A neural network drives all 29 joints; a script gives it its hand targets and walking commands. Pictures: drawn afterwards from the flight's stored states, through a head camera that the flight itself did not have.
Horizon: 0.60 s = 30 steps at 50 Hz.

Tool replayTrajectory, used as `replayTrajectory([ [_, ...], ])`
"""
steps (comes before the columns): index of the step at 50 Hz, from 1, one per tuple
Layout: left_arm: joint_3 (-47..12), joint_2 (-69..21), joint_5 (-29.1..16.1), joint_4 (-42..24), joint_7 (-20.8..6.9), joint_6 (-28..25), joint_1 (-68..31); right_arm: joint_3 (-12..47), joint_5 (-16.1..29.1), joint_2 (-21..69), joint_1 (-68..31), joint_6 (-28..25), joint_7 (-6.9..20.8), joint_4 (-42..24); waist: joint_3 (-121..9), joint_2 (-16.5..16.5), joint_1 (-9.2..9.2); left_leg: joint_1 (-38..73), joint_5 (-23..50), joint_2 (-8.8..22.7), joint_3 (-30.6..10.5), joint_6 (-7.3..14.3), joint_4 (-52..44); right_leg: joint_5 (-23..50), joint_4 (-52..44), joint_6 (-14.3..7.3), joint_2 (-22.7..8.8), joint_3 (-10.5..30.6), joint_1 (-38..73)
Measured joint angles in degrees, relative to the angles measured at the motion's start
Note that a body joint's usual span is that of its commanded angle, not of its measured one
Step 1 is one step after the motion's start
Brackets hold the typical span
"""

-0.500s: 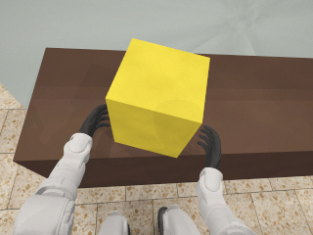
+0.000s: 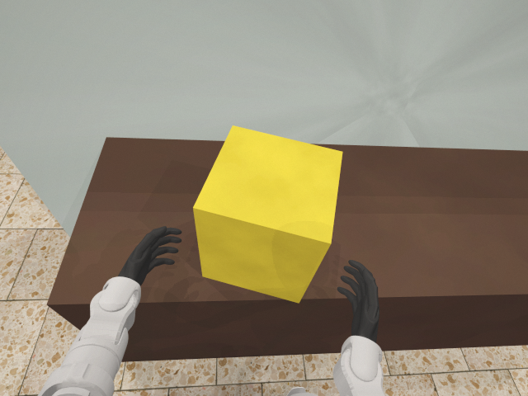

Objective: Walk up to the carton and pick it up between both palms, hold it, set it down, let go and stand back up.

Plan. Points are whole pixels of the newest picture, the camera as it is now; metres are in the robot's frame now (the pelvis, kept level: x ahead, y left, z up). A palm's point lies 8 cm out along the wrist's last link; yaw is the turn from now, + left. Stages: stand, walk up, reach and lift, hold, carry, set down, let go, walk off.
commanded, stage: set down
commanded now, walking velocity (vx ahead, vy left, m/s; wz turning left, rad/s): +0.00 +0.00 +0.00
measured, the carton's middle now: (267, 218) +0.45 -0.03 -0.05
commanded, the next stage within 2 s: none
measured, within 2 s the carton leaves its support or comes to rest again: neither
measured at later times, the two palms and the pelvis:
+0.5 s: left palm (102, 307) +0.27 +0.23 -0.03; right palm (370, 347) +0.21 -0.17 -0.02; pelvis +0.01 +0.00 +0.01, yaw +0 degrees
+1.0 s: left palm (88, 342) +0.22 +0.23 -0.02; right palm (382, 359) +0.19 -0.18 -0.02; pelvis +0.03 -0.01 +0.03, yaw +1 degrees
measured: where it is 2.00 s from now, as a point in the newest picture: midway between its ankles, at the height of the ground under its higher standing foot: outside the picture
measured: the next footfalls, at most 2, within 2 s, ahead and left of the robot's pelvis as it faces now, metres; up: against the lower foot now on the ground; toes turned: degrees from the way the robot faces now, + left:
none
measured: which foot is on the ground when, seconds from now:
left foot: down 0.00-1.00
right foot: down 0.00-1.00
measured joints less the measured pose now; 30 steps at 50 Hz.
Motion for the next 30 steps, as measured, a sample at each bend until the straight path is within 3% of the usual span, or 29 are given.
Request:
replayTrajectory([
  [30, -0.27, 3.80, -1.77, -13.44, -1.91, 0.20, 18.29, 0.32, -0.01, 0.70, 15.61, 2.14, 0.38, -11.24, 8.81, 0.00, 2.53, 15.78, 0.37, 0.02, -0.09, 0.28, -6.41, 0.22, -6.20, 0.00, 0.12, 0.00, 15.74],
])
